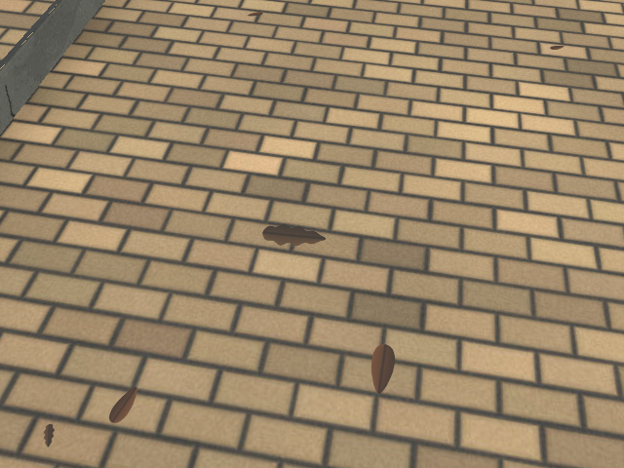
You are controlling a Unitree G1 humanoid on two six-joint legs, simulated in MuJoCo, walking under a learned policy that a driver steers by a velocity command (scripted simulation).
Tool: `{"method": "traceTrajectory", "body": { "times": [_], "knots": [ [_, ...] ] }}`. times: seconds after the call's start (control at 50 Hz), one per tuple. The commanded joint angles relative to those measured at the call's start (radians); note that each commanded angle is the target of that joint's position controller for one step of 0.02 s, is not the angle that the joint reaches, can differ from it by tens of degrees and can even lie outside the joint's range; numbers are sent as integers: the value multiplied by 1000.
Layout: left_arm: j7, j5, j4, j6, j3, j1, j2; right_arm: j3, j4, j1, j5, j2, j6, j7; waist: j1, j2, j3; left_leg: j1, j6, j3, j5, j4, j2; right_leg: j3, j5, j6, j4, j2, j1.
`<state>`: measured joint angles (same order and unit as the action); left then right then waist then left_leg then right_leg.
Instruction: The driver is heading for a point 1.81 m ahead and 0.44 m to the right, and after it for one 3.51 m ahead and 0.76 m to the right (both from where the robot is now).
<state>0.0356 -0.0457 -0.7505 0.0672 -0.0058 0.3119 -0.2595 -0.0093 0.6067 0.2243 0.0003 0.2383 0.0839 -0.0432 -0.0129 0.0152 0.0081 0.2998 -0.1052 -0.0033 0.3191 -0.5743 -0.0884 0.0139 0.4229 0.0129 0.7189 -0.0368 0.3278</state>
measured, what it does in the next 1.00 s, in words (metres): goes down, turning right: right foot, then left foot 0.18 m lower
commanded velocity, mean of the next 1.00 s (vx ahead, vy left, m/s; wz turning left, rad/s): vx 0.44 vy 0.00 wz -0.43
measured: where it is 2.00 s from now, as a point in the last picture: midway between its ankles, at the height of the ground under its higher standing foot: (432, 305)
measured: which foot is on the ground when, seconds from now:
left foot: down 0.00-0.16, up 0.18-0.64, down 0.66-1.00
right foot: up 0.00-0.12, down 0.14-0.66, up 0.68-1.00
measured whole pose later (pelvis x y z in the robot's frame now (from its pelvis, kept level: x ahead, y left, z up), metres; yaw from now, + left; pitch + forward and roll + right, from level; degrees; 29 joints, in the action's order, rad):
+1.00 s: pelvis +0.44 -0.15 -0.17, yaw -28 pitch +2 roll +4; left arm 0.00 0.02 -0.66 0.05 -0.05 0.07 -0.25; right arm 0.06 0.98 0.43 -0.04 0.25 0.08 0.01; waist -0.08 0.04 -0.03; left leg 0.06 0.01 0.06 0.31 -0.34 -0.04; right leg -0.07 0.02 -0.01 0.69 -0.08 0.66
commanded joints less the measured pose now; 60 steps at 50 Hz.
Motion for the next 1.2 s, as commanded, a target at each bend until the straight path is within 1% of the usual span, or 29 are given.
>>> {"method": "traceTrajectory", "body": {
  "times": [0.02,0.14,0.18,0.2,0.28,0.34,0.42,0.52,0.54,0.56,0.6,0.64,0.66,0.68,0.72,0.74,0.76,0.78,0.82,0.86,0.9,0.96,1.02,1.06,1.08,1.1,1.12,1.14,1.2],
  "knots": [
    [-20,-17,135,56,-6,-163,-69,47,-8,110,18,138,22,49,-105,-118,-14,-321,-218,-513,258,300,400,-27,30,-87,-28,-19,325],
    [20,-18,81,93,-32,63,-59,38,11,-9,74,165,-3,46,63,-43,-11,85,-154,-149,97,93,270,49,-174,-159,-201,53,-298],
    [3,-26,85,98,-71,228,-209,16,-47,-40,95,78,29,25,127,199,-84,521,56,-46,264,-469,7,-681,-332,-478,-404,-299,-623],
    [12,-25,62,91,-67,242,-139,22,-32,-100,81,104,38,23,152,44,21,655,67,-131,253,-557,72,-618,-180,-430,-439,-314,-590],
    [26,-28,79,56,-25,97,-27,17,14,-70,102,97,24,31,42,-3,56,567,121,-77,45,-593,158,-363,-349,-335,-404,-171,-329],
    [9,-57,74,49,-23,100,-32,-18,34,-68,112,54,0,-4,63,19,27,453,123,-51,-256,-473,168,-262,-228,-308,-376,-81,-164],
    [-13,-36,-3,65,-11,217,-28,-27,27,-141,103,64,6,-7,128,-15,28,480,147,-86,-691,-111,169,-276,-144,-286,-189,-6,-141],
    [38,-45,-52,56,3,256,-49,-29,-35,-206,115,51,-28,-2,97,16,99,129,118,-39,-614,-43,134,-414,87,-291,-58,13,177],
    [-50,147,-37,17,-50,195,-103,35,-56,-287,-53,125,15,13,94,-39,173,256,114,-134,-595,90,87,-506,-196,-246,4,15,42],
    [-89,140,-71,-15,-49,225,-107,32,-53,-313,-72,115,37,13,110,-39,151,320,115,-154,-632,189,107,-491,-266,-220,105,9,-103],
    [-112,99,-99,-58,-47,267,-54,34,-47,-288,-40,61,59,0,145,14,64,248,98,-158,-786,358,146,-455,-299,-189,275,56,-242],
    [-85,55,-120,-62,-48,254,-36,72,52,12,-32,69,40,7,21,42,-83,-221,66,-137,-967,407,197,-379,-189,-154,589,137,-84],
    [-68,56,-101,-46,-38,224,17,91,140,271,-34,101,22,11,-80,-28,-163,-633,59,-151,-1016,203,273,-289,152,-107,855,165,256],
    [-56,101,-109,-30,-20,359,72,90,177,408,3,132,24,9,-96,-214,-304,-1029,-19,-218,-1190,-180,425,-294,542,-71,1279,204,616],
    [-67,139,-27,6,-23,327,-21,123,212,376,-24,208,5,11,-86,-325,-381,-949,-199,-483,-631,-29,569,-214,365,-5,1446,73,864],
    [-90,121,17,-4,-32,147,-50,107,215,295,-4,128,-12,24,-86,-16,-259,-700,-181,-496,-23,212,506,-115,137,-22,1329,26,855],
    [-100,136,49,-12,-32,101,-38,108,228,203,5,173,-7,38,-31,-120,-156,-487,-266,-645,90,297,591,-98,42,-6,1337,-1,817],
    [-107,113,59,-23,-28,24,-23,82,235,137,-1,96,13,47,-12,-65,-32,-296,-245,-647,9,318,603,-188,6,-16,1293,-35,810],
    [-92,86,82,-35,-40,-21,-12,54,240,-36,-9,43,31,39,103,-69,180,166,-83,-275,-21,405,372,-214,-121,-34,773,-59,584],
    [-73,38,92,-8,-49,-39,-2,64,237,-54,22,100,35,50,97,-125,95,294,-65,-67,-279,418,238,-105,-411,-1,377,-48,275],
    [-44,50,83,5,-41,-59,30,79,252,-1,-5,145,34,59,73,-121,-2,205,-78,-42,-362,422,248,-70,-548,9,152,-41,116],
    [-31,63,135,-14,-32,-210,18,100,285,76,-49,177,16,62,12,-66,50,-44,-83,-112,-320,415,332,-80,-451,-17,-47,-51,235],
    [-20,61,174,-4,-50,-294,-29,108,307,171,-45,183,-20,47,-27,-54,66,-153,-72,-167,-276,332,357,-31,-316,-54,-160,-13,212],
    [-25,57,128,3,-87,-130,-100,101,305,172,-33,179,-33,42,58,-38,-39,-119,-29,-117,-459,110,277,-5,-284,-91,-214,26,-74],
    [-38,42,92,3,-116,82,-180,82,271,150,-11,132,-25,39,151,33,-206,78,21,-51,-353,-208,201,-164,-361,-154,-168,-129,-415],
    [-36,45,61,-2,-135,171,-269,46,252,235,-16,22,0,36,129,299,-349,422,83,-4,186,-579,57,-601,-164,-284,-305,-382,-690],
    [-33,42,52,1,-116,216,-185,77,276,207,-39,123,14,36,169,196,-356,520,80,-159,231,-727,68,-703,-48,-284,-366,-372,-680],
    [-34,42,57,4,-102,134,-157,92,247,135,-52,158,16,39,141,165,-219,585,73,-143,137,-750,106,-545,-110,-245,-381,-350,-573],
    [-30,34,65,20,-79,-82,-66,99,242,77,-27,123,-19,56,27,108,-72,440,79,-111,-54,-615,199,-268,-301,-192,-490,-239,-254]
  ]
}}
Velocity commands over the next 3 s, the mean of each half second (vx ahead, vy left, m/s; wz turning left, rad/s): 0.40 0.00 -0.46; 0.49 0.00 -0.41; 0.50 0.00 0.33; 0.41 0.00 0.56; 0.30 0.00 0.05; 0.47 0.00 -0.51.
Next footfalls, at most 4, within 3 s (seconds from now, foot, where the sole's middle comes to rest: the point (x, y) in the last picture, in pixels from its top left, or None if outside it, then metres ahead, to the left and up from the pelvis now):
0.14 right None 0.05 -0.13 -0.77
0.66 left None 0.46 -0.01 -0.95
1.06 right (469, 458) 0.56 -0.36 -0.95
1.64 left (398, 331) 0.91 -0.23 -0.95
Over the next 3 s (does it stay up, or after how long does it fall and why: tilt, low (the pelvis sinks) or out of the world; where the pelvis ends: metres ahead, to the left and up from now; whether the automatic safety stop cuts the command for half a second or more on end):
stays up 1.29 -0.40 -0.19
